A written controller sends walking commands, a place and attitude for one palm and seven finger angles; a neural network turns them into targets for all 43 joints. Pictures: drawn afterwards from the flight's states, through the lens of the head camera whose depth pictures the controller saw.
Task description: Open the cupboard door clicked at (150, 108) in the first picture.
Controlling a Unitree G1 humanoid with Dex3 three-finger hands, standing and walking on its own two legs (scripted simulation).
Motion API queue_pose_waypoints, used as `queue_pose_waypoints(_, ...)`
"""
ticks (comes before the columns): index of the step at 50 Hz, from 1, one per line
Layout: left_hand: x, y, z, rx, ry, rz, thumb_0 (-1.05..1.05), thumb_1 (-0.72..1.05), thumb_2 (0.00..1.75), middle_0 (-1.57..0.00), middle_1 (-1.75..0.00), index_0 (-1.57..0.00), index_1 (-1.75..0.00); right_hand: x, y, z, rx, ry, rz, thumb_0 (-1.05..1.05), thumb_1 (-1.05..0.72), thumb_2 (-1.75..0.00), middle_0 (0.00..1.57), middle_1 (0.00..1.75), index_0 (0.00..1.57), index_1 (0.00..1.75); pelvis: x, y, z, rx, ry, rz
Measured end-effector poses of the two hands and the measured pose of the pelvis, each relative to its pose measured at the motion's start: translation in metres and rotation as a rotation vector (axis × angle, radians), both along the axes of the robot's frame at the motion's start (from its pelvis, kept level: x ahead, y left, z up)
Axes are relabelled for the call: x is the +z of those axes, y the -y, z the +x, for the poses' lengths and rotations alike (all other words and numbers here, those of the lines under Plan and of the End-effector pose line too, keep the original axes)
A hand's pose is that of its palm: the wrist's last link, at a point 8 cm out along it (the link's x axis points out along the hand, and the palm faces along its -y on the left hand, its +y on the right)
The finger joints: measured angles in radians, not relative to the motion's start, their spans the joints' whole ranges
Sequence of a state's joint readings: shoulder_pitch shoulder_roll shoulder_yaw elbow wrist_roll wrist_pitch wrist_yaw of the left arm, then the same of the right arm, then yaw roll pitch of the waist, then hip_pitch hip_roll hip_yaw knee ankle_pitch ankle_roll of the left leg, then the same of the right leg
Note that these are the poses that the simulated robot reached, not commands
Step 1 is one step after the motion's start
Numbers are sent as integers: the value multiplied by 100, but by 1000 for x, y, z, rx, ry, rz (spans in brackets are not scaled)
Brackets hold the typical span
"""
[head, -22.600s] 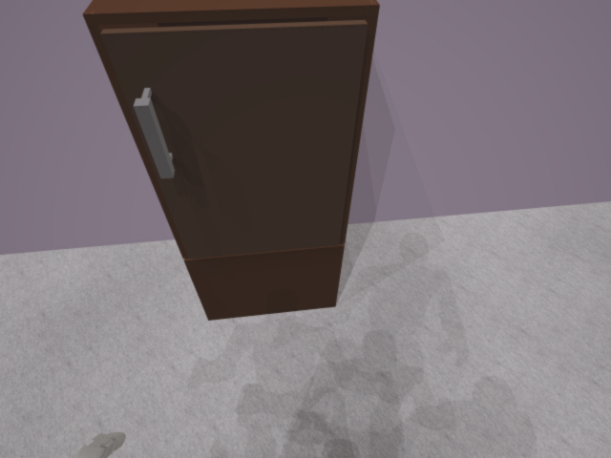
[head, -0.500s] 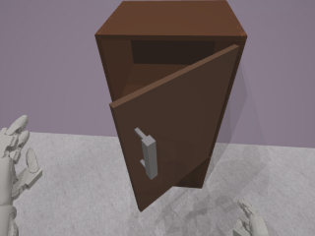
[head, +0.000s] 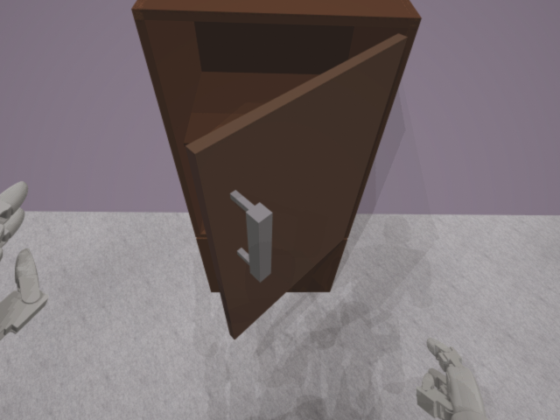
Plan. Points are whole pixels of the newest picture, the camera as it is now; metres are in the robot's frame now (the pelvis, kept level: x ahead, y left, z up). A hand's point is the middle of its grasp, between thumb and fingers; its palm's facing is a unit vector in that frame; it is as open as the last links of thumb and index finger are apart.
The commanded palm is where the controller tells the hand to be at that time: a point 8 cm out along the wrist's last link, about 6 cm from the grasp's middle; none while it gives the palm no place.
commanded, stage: step back with the hand held close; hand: left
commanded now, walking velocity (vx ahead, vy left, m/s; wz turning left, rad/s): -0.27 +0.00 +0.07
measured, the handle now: (250, 237) +0.35 +0.07 +0.06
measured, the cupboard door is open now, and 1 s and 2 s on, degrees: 44 44 44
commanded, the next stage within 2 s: stop stepping back and stand still in 0.52 s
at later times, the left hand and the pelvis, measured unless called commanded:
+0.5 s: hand out of the picture +0.08 +0.29 +0.15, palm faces +0.48 -0.77 -0.42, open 7.4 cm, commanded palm +0.00 +0.33 +0.18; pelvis -0.12 +0.02 -0.02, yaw +4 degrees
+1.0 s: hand out of the picture -0.04 +0.26 +0.17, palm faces +0.45 -0.76 -0.47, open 7.4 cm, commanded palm -0.08 +0.29 +0.18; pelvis -0.22 -0.01 +0.00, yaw -1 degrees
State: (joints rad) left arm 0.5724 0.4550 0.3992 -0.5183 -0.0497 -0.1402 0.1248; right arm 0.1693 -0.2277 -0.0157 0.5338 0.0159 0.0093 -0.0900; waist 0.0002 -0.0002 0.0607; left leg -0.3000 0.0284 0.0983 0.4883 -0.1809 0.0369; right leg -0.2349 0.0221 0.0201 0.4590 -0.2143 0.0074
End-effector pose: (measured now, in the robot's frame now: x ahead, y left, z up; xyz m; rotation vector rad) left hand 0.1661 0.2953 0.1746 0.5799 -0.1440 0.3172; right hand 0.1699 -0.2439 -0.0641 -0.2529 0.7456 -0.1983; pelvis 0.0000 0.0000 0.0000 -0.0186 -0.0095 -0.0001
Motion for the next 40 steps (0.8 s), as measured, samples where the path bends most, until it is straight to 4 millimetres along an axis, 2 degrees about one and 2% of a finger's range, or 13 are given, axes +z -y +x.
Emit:
queue_pose_waypoints(6, 5, -12, -35, 18, 73, 29, 2, 89, 90, -22, -31, -21, -30, -2, -14, -28, 24, 35, 2, 1, -90, -90, 20, 30, 20, 30, -6, -9, -28, 10, 15, -2)
queue_pose_waypoints(11, 1, -20, -71, 86, 96, 48, 2, 89, 90, -21, -31, -21, -30, -16, -26, -49, 70, 44, 30, 1, -90, -90, 20, 30, 20, 30, -15, -10, -51, 47, 20, -8)
queue_pose_waypoints(17, -4, -17, -112, 131, 110, -1, 2, 89, 90, -21, -31, -21, -30, -28, -35, -78, 117, -5, 49, 1, -90, -90, 20, 30, 20, 30, -15, -8, -80, 59, 24, -5)
queue_pose_waypoints(22, -7, -22, -126, 89, 162, -38, 2, 89, 90, -21, -31, -21, -30, -25, -37, -106, 111, -34, -3, 1, -90, -90, 20, 30, 20, 30, -17, -17, -98, 62, 5, -3)
queue_pose_waypoints(28, 2, -40, -139, 70, 174, 3, 2, 89, 90, -21, -31, -21, -30, -15, -46, -139, 96, -8, -6, 1, -90, -90, 20, 30, 20, 30, -10, -22, -136, 58, 4, -26)
queue_pose_waypoints(31, 10, -35, -154, 46, 160, 5, 2, 89, 90, -21, -31, -21, -30, -8, -48, -158, 83, 3, 23, 1, -90, -90, 20, 30, 20, 30, -3, -21, -151, 33, -12, -44)
queue_pose_waypoints(35, 15, -18, -176, -7, 150, -14, 2, 89, 90, -21, -30, -20, -30, -4, -46, -183, 73, 16, 39, 1, -90, -90, 20, 30, 20, 30, 0, -17, -172, 8, -35, -46)
queue_pose_waypoints(40, 15, -1, -204, -8, 109, 20, 2, 89, 90, -21, -31, -21, -30, -9, -34, -211, 70, 33, 59, 1, -90, -90, 20, 30, 20, 30, -4, -1, -201, 23, -63, 1)
